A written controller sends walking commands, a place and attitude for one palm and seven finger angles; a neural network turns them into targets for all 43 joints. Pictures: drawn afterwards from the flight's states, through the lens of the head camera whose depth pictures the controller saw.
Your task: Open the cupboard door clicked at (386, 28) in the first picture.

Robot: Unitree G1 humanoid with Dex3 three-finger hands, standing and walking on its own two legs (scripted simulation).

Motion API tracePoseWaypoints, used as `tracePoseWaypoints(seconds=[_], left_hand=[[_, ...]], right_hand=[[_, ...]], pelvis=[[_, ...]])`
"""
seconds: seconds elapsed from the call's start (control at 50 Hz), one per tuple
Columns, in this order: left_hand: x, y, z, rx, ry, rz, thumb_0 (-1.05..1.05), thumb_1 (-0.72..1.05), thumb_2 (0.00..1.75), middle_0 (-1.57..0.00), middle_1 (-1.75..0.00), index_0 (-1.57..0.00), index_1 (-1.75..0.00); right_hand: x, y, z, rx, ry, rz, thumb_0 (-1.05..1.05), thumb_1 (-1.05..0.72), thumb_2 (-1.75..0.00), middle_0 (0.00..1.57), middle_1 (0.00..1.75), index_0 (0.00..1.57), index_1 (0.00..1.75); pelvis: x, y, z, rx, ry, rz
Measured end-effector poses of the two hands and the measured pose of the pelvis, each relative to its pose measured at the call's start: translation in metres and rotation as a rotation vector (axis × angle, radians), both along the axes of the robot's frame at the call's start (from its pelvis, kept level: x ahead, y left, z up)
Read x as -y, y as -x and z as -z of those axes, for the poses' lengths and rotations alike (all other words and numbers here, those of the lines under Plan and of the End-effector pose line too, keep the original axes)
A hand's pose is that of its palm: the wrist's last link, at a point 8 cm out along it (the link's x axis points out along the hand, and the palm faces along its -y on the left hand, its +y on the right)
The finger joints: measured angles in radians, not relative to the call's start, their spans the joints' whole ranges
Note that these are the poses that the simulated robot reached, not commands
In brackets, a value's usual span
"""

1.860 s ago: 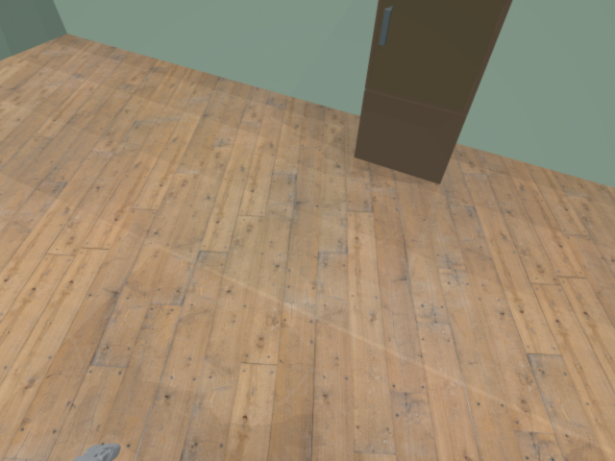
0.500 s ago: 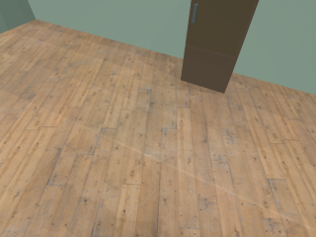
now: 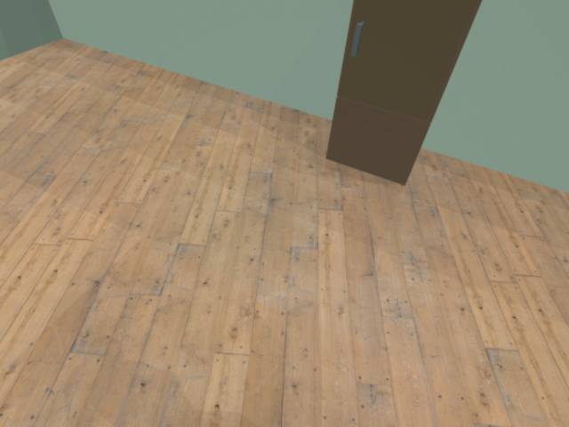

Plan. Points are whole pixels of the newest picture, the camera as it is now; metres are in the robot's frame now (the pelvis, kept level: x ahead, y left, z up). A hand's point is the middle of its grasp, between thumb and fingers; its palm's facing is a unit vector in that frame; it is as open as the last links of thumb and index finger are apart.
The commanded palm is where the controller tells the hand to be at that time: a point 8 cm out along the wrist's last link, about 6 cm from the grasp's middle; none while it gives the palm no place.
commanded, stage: walk to a spot facing it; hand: left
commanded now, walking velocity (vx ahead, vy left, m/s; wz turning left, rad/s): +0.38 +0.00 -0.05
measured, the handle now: (358, 38) +1.61 -0.22 -0.06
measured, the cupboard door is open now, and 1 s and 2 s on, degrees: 0 0 0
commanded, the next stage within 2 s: turn to face it in 1.52 s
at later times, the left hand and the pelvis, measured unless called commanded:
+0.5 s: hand (213, 343) +0.30 +0.15 -0.17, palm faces -0.03 -0.98 -0.21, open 7.3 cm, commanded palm none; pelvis +0.19 -0.03 -0.01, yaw -1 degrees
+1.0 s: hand (197, 291) +0.41 +0.20 -0.17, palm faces +0.04 -0.99 -0.14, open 7.3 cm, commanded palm none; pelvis +0.42 +0.03 +0.02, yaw -2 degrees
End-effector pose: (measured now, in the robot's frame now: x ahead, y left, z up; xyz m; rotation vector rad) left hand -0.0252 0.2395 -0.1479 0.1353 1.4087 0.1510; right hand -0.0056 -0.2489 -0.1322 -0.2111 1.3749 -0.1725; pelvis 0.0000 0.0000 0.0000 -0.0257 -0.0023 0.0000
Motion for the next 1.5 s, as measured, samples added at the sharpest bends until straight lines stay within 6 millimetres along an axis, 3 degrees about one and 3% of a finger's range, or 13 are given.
tracePoseWaypoints(seconds=[0.08,0.14,0.26,0.36,0.44,0.58,0.7,0.82,0.92,1.08,1.3,1.38,1.5], left_hand=[[0.003,-0.004,0.005,-0.105,0.036,0.018,0.01,0.91,0.9,-0.2,-0.3,-0.21,-0.3],[0.004,-0.038,0.002,-0.098,0.045,0.04,0.01,0.91,0.9,-0.2,-0.3,-0.2,-0.3],[0.011,-0.161,-0.004,0.067,0.032,0.095,0.02,0.93,0.9,-0.2,-0.3,-0.2,-0.3],[0.027,-0.273,-0.003,0.242,-0.004,0.156,0.01,0.93,0.9,-0.2,-0.3,-0.2,-0.3],[0.037,-0.315,-0.004,0.321,-0.025,0.134,0.01,0.92,0.9,-0.2,-0.3,-0.2,-0.3],[0.042,-0.314,-0.011,0.189,-0.017,0.079,0.0,0.94,0.9,-0.2,-0.3,-0.2,-0.3],[0.031,-0.309,-0.003,0.082,0.021,0.004,0.0,0.93,0.9,-0.2,-0.3,-0.2,-0.3],[0.011,-0.313,0.017,-0.05,0.061,-0.073,0.01,0.92,0.9,-0.2,-0.3,-0.2,-0.3],[-0.006,-0.362,0.005,-0.08,0.058,-0.045,0.01,0.92,0.9,-0.2,-0.3,-0.2,-0.3],[-0.016,-0.496,-0.012,0.057,0.037,0.02,0.01,0.91,0.9,-0.2,-0.3,-0.2,-0.3],[0.038,-0.706,-0.013,0.22,0.01,0.207,0.01,0.91,0.9,-0.2,-0.3,-0.2,-0.3],[0.06,-0.754,-0.011,0.307,-0.012,0.204,0.01,0.91,0.9,-0.2,-0.3,-0.2,-0.3],[0.067,-0.761,-0.026,0.248,-0.049,0.145,-0.01,0.94,0.9,-0.2,-0.3,-0.21,-0.3]], right_hand=[[-0.025,0.007,-0.001,-0.008,-0.011,0.071,0.0,-0.9,-0.89,0.2,0.3,0.2,0.3],[-0.042,0.025,-0.006,-0.08,-0.029,0.124,0.0,-0.9,-0.89,0.2,0.3,0.2,0.3],[-0.065,0.056,-0.019,-0.305,-0.084,0.206,0.0,-0.9,-0.89,0.2,0.3,0.2,0.3],[-0.057,0.043,-0.011,-0.424,-0.116,0.256,0.0,-0.9,-0.89,0.2,0.3,0.21,0.3],[-0.029,-0.018,0.005,-0.368,-0.104,0.242,0.01,-0.9,-0.89,0.2,0.3,0.2,0.3],[0.013,-0.212,0.001,0.02,-0.041,0.131,0.01,-0.91,-0.89,0.2,0.3,0.2,0.3],[0.007,-0.354,-0.017,0.222,-0.027,0.009,0.0,-0.91,-0.89,0.19,0.3,0.2,0.3],[-0.024,-0.457,-0.019,0.307,-0.002,-0.087,0.0,-0.91,-0.89,0.19,0.3,0.2,0.3],[-0.044,-0.468,-0.022,0.263,-0.007,-0.031,0.0,-0.91,-0.89,0.2,0.3,0.2,0.3],[-0.041,-0.438,-0.022,0.046,0.01,0.098,-0.01,-0.94,-0.89,0.2,0.3,0.2,0.3],[-0.055,-0.416,0.004,-0.256,-0.122,0.288,0.0,-0.91,-0.89,0.2,0.3,0.2,0.3],[-0.039,-0.45,0.018,-0.293,-0.16,0.302,0.01,-0.9,-0.89,0.2,0.3,0.2,0.3],[0.005,-0.575,0.016,-0.071,-0.128,0.241,0.01,-0.91,-0.89,0.2,0.3,0.2,0.3]], pelvis=[[-0.009,-0.025,0.001,0.001,-0.013,0.033],[-0.009,-0.043,-0.004,0.002,-0.009,0.034],[0.0,-0.086,-0.006,-0.008,-0.009,0.038],[0.019,-0.136,0.011,0.006,-0.015,0.044],[0.032,-0.17,0.016,0.026,-0.015,0.028],[0.033,-0.227,-0.004,0.009,0.002,0.02],[0.02,-0.282,-0.007,0.004,0.022,0.004],[-0.008,-0.344,0.006,0.014,0.018,-0.003],[-0.022,-0.386,-0.006,0.014,0.003,0.019],[-0.026,-0.452,-0.018,0.006,-0.015,0.048],[0.013,-0.559,0.003,0.018,-0.035,0.106],[0.038,-0.596,0.014,0.036,-0.041,0.108],[0.054,-0.641,-0.005,0.034,-0.03,0.099]])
